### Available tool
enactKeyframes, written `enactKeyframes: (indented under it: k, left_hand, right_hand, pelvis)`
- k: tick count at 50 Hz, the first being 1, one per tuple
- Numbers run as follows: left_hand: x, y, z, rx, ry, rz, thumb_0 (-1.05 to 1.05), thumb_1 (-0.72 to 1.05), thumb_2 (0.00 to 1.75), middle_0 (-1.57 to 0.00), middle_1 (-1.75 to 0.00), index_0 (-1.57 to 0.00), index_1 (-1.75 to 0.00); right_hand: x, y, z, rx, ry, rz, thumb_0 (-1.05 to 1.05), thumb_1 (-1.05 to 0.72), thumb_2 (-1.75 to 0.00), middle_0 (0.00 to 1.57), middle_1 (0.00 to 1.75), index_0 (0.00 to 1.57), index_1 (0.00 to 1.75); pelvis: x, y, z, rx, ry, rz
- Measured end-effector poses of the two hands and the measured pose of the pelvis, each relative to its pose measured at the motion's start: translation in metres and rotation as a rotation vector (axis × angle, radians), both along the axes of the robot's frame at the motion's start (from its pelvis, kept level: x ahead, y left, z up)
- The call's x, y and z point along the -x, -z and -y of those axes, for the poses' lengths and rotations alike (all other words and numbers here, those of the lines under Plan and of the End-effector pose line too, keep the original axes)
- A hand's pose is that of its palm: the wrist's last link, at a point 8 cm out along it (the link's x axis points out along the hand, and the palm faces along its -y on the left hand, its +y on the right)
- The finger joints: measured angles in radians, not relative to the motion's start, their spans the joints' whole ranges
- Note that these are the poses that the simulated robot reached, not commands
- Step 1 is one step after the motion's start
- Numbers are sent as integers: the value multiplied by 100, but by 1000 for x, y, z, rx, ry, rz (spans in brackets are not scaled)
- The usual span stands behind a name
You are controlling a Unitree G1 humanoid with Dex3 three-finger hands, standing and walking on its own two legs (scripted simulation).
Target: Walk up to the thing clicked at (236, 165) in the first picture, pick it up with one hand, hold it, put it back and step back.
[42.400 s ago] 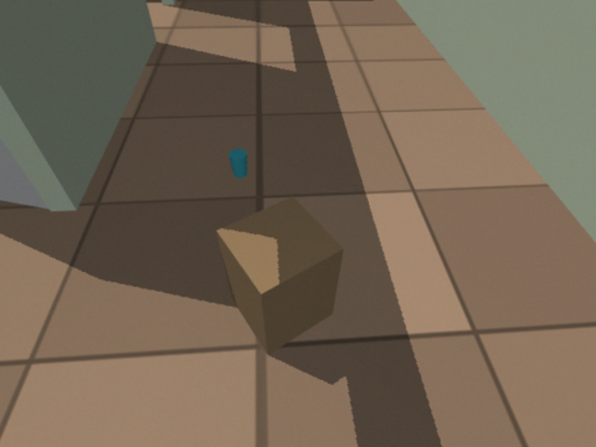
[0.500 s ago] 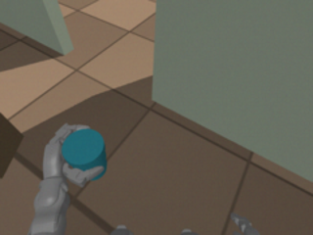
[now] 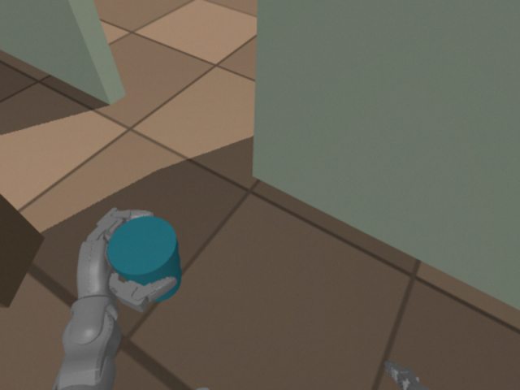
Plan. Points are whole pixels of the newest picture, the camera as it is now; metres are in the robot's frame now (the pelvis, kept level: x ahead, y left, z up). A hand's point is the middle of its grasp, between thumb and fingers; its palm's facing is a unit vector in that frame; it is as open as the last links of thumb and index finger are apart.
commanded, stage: hold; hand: left
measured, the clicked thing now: (152, 264) +0.33 +0.17 +0.01
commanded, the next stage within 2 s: none
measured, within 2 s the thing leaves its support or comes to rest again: neither
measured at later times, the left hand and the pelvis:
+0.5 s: hand (138, 254) +0.32 +0.18 +0.04, palm faces +0.16 -0.99 -0.03, open 11.7 cm; pelvis +0.00 +0.00 +0.01, yaw +0 degrees
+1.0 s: hand (138, 257) +0.32 +0.18 +0.05, palm faces +0.16 -0.99 -0.02, open 11.7 cm; pelvis +0.00 +0.00 +0.01, yaw +0 degrees
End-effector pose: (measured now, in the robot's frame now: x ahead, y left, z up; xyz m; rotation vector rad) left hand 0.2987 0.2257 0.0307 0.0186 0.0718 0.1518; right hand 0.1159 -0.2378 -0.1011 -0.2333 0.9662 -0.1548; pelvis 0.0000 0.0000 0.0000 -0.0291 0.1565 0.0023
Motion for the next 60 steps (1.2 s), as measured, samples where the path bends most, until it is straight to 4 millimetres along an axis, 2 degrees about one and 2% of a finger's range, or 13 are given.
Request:
enactKeyframes:
  k: [32, 60]
  left_hand:
    - [3, -19, 1, -4, -4, 9, -3, -57, 101, -69, -99, -64, -99]
    - [13, -19, 4, -2, 1, 13, -3, -57, 101, -68, -100, -63, -100]
  right_hand:
    - [-6, -14, -7, -16, -8, 31, 1, -93, -90, 21, 30, 21, 30]
    - [0, -16, -4, -14, -9, 35, 1, -93, -91, 21, 30, 21, 30]
  pelvis:
    - [0, -13, -4, -3, 0, 50]
    - [4, -14, -3, -5, 0, 60]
